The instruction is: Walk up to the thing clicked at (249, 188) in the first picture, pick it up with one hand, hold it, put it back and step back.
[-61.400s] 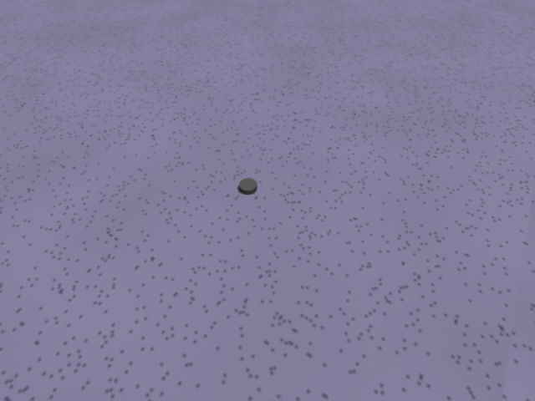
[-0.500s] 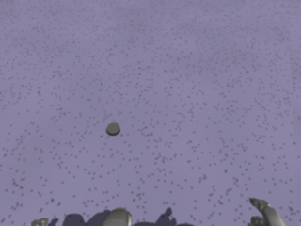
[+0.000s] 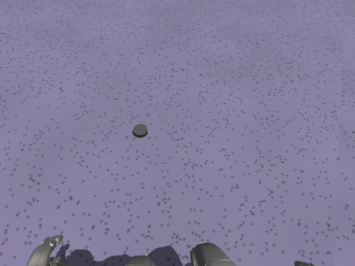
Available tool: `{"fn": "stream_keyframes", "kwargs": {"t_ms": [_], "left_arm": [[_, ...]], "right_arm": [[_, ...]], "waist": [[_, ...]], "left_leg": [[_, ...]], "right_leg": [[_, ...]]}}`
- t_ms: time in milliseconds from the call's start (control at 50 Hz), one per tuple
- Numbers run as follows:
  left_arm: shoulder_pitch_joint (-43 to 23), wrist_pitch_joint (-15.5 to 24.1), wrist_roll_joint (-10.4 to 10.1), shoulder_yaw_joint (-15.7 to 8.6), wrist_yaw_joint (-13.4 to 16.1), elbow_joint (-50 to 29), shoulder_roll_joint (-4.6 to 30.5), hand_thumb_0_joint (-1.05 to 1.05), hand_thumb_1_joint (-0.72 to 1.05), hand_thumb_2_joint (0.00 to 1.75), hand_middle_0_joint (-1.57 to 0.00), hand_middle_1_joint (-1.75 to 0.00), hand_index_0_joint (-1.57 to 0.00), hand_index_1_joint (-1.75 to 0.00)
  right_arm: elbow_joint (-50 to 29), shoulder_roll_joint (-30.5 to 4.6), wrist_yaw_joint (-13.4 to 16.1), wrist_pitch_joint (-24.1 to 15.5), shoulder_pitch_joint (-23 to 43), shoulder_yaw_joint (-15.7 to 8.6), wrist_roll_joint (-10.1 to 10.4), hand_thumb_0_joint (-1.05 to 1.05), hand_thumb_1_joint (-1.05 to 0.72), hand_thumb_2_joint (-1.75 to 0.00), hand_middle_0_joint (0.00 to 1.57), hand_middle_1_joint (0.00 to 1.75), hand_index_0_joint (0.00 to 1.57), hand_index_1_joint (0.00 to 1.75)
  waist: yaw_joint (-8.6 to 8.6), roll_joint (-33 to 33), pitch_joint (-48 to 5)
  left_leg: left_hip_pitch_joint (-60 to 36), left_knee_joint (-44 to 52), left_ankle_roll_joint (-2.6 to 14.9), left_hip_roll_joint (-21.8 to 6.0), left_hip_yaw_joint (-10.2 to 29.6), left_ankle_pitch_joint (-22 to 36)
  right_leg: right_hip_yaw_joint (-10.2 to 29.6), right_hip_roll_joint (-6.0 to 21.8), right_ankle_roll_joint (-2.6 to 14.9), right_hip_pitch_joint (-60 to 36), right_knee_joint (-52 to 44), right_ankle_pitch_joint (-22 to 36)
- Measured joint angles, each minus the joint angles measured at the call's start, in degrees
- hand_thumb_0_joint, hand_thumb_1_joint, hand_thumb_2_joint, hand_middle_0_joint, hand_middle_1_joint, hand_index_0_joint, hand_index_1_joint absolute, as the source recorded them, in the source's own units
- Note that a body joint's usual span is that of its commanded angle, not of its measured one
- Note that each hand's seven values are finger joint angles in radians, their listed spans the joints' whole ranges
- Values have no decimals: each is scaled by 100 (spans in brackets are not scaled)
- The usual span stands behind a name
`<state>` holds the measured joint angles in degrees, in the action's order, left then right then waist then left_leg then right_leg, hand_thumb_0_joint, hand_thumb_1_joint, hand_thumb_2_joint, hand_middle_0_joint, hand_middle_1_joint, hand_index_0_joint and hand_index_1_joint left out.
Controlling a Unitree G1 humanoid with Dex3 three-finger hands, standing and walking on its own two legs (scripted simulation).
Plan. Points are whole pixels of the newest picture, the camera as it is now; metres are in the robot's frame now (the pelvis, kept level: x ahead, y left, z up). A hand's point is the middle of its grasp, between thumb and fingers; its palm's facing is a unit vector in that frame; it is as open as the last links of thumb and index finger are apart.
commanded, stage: step back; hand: left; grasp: from above
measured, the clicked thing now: (140, 130) +0.96 +0.22 -0.74
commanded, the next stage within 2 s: stand in 1.38 s
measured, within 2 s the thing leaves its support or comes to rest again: neither
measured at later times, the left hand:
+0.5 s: hand out of the picture -0.10 +0.25 -0.13, palm faces +0.02 -0.90 -0.43, open 7.4 cm
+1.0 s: hand out of the picture -0.07 +0.22 -0.14, palm faces +0.06 -0.93 -0.37, open 7.4 cm
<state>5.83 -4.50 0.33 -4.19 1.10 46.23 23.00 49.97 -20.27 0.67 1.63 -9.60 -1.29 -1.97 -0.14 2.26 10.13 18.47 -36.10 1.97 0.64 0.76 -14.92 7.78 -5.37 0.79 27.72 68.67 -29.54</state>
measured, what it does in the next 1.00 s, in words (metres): walks backwards: right foot, then left foot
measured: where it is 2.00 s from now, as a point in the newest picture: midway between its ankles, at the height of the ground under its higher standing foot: outside the picture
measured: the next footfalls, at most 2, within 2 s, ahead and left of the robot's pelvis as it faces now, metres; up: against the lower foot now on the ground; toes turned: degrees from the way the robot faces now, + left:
right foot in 0.22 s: -0.08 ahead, -0.16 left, +0.00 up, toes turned -2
left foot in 0.52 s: -0.10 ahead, +0.10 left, +0.00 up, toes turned +0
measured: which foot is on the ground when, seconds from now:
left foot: down 0.00-0.24, up 0.26-0.50, down 0.52-0.80, up 0.82-1.00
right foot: up 0.00-0.20, down 0.22-1.00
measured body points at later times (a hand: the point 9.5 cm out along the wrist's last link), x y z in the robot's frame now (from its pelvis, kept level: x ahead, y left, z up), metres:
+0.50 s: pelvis -0.14 -0.03 +0.00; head -0.13 -0.05 +0.45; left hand -0.10 +0.30 -0.10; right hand -0.09 -0.36 -0.13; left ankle -0.14 +0.10 -0.71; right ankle -0.14 -0.15 -0.73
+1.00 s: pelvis -0.12 -0.05 +0.00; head -0.11 -0.05 +0.45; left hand -0.07 +0.27 -0.11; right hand -0.04 -0.36 -0.12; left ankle -0.09 +0.09 -0.70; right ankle -0.12 -0.16 -0.73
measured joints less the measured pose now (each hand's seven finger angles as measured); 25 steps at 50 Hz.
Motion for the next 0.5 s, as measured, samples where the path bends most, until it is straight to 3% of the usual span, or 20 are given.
{"fn": "stream_keyframes", "kwargs": {"t_ms": [60,120,200,220,240,280,300,360,420,500], "left_arm": [[145,41,34,-20,-31,40,2,1,91,89,-20,-30,-20,-30],[289,47,63,-8,-68,140,10,1,91,89,-20,-30,-20,-30],[458,126,73,-3,-150,357,2,1,91,89,-20,-30,-20,-30],[497,164,93,-20,-160,437,-34,1,91,89,-20,-30,-20,-30],[523,182,140,-30,-166,516,-116,1,91,89,-20,-30,-20,-30],[695,163,206,-4,-201,557,-166,1,91,89,-20,-30,-20,-30],[788,159,217,6,-199,570,-178,1,91,89,-20,-30,-20,-30],[927,184,248,15,-171,640,-248,1,91,89,-21,-30,-20,-30],[965,281,277,-4,-180,615,-234,1,90,89,-21,-30,-20,-30],[890,382,265,-30,-198,542,-105,1,90,89,-21,-30,-20,-30]], "right_arm": [[-105,-18,17,9,156,-23,-10,0,-90,-89,21,30,21,30],[-257,-73,17,2,324,-45,-21,0,-90,-89,21,30,21,30],[-367,-223,-17,58,476,-60,-21,0,-90,-89,21,30,21,30],[-361,-285,-27,86,499,-75,-12,0,-90,-89,21,30,21,30],[-322,-349,-20,117,509,-114,-1,0,-90,-89,21,30,21,30],[-191,-328,39,189,371,-181,17,0,-91,-89,20,30,20,30],[-127,-320,49,211,280,-186,28,0,-91,-89,20,30,20,30],[27,-387,34,153,-16,-199,67,0,-91,-89,20,30,20,30],[199,-420,-14,102,-309,-207,46,0,-91,-89,20,30,20,30],[510,-348,-101,66,-563,-196,-7,0,-91,-89,20,30,20,30]], "waist": [[-23,-24,-57],[-56,-68,-58],[-124,-161,-130],[-131,-256,-149],[-91,-431,-122],[-165,-386,-260],[-228,-316,-326],[-243,-321,-433],[-232,-377,-507],[-218,-371,-589]], "left_leg": [[144,175,-17,-136,-64,270],[323,224,-41,-278,-160,484],[682,83,-172,-449,-271,686],[800,-23,-201,-520,-239,703],[903,-196,-181,-554,-61,456],[1140,-863,-236,-185,286,-623],[1235,-1349,-263,24,409,-849],[1270,-2297,-283,370,600,-859],[873,-2194,-337,299,464,-910],[-12,-775,-320,27,153,-1230]], "right_leg": [[-8,1,-151,-262,62,44],[-152,185,-245,-735,-794,-15],[-548,486,-83,-1505,-2712,282],[-631,453,-55,-1639,-3080,456],[-733,352,-47,-1642,-3102,540],[-718,438,27,-1461,-2941,569],[-665,517,62,-1406,-2940,611],[-700,670,29,-1379,-3143,841],[-824,731,25,-1336,-3225,951],[-1065,813,19,-1251,-3121,932]]}}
